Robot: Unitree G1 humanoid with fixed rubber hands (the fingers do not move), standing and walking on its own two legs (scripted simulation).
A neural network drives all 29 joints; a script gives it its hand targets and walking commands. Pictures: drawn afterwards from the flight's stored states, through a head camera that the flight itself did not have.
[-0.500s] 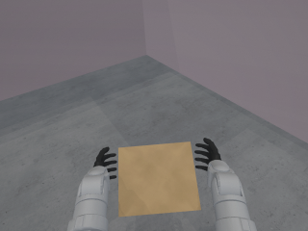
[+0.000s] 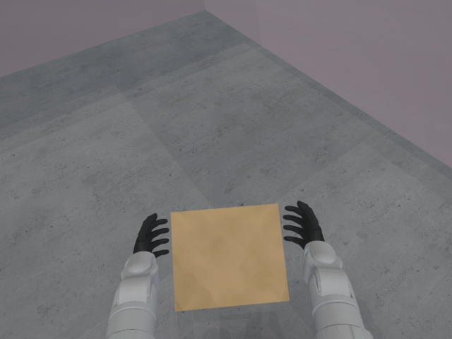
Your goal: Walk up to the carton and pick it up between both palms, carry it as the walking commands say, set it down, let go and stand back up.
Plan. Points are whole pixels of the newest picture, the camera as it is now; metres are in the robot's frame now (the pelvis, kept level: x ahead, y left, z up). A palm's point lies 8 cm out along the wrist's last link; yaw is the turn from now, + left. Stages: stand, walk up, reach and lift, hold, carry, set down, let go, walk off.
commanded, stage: set down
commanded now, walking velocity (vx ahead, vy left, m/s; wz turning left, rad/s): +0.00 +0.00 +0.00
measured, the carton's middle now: (227, 252) +0.33 -0.02 -0.15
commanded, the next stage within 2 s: none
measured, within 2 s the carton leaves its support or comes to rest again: neither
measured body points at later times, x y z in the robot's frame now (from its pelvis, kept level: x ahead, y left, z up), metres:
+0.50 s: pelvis -0.04 -0.01 -0.04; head +0.17 -0.03 +0.36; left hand +0.29 +0.12 -0.16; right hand +0.26 -0.19 -0.16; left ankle -0.05 +0.07 -0.73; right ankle +0.06 -0.10 -0.73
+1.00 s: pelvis -0.07 -0.02 -0.11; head +0.20 -0.04 +0.25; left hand +0.32 +0.12 -0.25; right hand +0.30 -0.19 -0.24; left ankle -0.05 +0.07 -0.73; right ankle +0.06 -0.10 -0.73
